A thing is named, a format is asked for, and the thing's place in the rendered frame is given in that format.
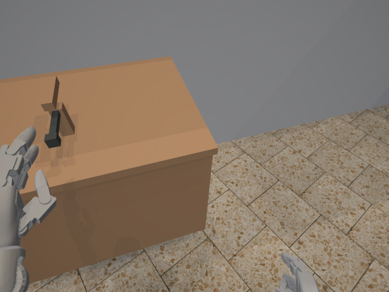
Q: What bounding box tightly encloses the robot right hand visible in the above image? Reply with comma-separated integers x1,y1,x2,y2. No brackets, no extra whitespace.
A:
276,252,320,292

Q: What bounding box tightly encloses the left robot forearm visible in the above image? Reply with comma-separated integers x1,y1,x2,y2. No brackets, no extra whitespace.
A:
0,246,29,292

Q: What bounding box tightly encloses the tap lever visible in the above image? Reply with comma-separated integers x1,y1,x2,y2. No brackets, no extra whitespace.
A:
44,110,61,148

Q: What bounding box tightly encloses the counter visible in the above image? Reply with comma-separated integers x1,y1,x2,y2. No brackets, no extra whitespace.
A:
0,56,218,284

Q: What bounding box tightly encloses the robot left hand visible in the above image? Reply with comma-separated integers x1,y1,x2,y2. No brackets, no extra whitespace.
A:
0,127,57,248

